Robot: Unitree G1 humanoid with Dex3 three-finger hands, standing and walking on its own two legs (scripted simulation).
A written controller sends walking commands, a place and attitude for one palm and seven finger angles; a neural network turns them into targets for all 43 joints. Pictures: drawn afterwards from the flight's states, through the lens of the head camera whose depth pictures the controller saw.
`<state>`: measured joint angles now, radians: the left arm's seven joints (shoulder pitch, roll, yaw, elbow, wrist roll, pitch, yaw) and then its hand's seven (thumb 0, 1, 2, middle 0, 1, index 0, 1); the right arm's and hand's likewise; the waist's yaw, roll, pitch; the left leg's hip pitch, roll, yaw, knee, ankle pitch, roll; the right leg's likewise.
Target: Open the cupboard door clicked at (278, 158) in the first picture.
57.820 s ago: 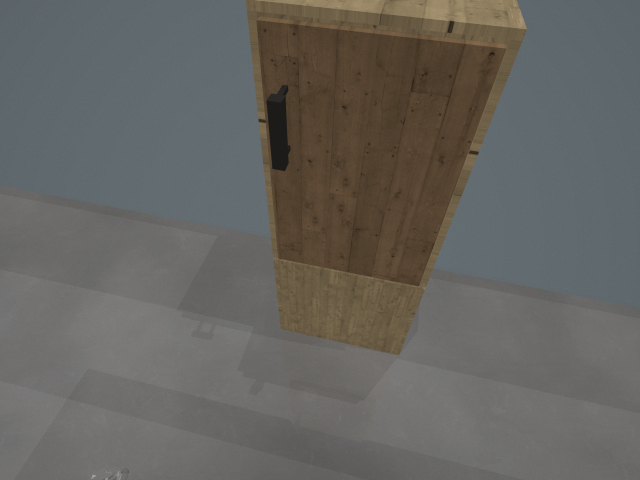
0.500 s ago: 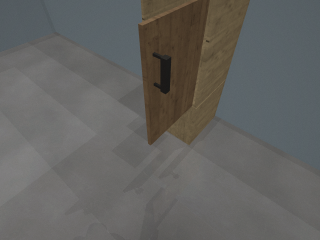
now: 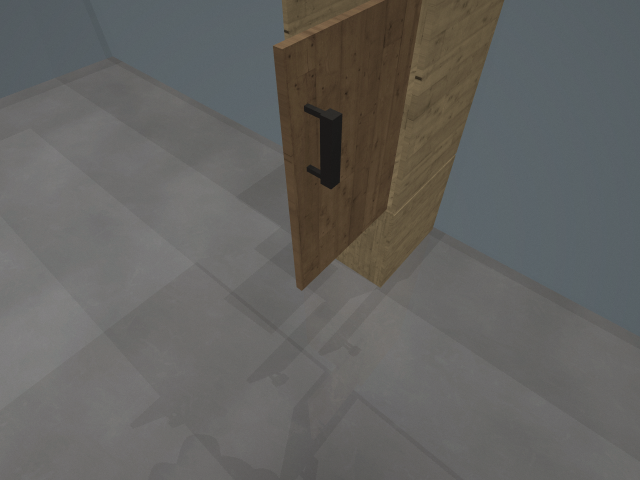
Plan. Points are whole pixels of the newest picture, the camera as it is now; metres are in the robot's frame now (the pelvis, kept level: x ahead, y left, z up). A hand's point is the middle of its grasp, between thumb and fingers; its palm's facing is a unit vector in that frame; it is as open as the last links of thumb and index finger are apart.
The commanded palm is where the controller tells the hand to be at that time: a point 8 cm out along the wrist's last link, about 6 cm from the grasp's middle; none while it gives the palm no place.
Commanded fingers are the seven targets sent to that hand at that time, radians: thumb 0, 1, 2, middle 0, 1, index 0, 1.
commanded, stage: look to check the result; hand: left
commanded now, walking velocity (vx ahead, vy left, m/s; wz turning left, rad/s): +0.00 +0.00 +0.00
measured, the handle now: (320, 146) +0.61 +0.03 +0.08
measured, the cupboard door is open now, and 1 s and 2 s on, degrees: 90 90 90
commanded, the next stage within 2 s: stand and wait in 0.10 s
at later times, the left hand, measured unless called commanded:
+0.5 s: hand out of the picture +0.00 +0.17 -0.17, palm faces +0.02 -0.98 -0.21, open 7.4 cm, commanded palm none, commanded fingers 0.00 0.90 0.90 -0.20 -0.30 -0.20 -0.30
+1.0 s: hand out of the picture +0.02 +0.17 -0.17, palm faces +0.01 -0.98 -0.22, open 7.4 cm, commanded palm none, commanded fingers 0.00 0.90 0.90 -0.20 -0.30 -0.20 -0.30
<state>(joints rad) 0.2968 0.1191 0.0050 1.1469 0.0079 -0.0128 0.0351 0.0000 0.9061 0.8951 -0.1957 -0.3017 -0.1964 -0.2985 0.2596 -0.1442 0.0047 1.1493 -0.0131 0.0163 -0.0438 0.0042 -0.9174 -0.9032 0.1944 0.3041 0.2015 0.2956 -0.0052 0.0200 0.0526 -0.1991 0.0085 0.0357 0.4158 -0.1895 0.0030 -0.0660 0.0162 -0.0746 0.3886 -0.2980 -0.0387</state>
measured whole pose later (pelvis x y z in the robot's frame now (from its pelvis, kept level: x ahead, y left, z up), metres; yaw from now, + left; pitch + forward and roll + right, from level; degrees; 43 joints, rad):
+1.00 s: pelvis +0.01 -0.01 +0.00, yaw -1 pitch -1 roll +1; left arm 0.25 0.16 0.01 1.14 0.01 -0.02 0.03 0.00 0.91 0.89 -0.20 -0.30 -0.20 -0.30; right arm 0.22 -0.19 0.00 1.15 -0.01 0.01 -0.04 0.00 -0.91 -0.90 0.20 0.30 0.20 0.30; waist 0.00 0.02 0.06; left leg -0.17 0.02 0.04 0.39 -0.20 -0.01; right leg -0.03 0.03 -0.07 0.35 -0.30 -0.05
